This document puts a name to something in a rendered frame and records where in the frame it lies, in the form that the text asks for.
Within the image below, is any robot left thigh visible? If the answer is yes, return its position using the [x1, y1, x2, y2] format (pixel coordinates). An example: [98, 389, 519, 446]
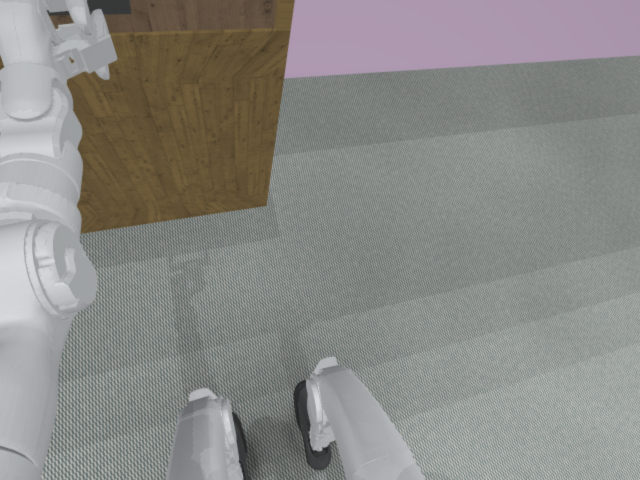
[165, 395, 236, 480]

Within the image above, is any robot left shin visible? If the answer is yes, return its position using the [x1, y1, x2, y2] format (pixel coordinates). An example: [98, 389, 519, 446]
[177, 388, 243, 480]

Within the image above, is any left robot forearm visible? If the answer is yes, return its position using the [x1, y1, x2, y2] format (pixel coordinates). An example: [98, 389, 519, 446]
[0, 62, 83, 241]

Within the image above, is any drawer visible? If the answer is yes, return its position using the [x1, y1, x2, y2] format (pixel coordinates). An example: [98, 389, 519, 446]
[49, 0, 277, 33]

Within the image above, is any cabinet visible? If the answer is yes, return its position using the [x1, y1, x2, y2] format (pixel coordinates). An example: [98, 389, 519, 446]
[0, 0, 295, 234]

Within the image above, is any left robot hand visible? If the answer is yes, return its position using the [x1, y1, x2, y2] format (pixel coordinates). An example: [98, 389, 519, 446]
[0, 0, 117, 84]

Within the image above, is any left robot upper arm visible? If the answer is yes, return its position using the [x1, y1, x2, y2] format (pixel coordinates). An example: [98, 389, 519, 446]
[0, 219, 97, 480]

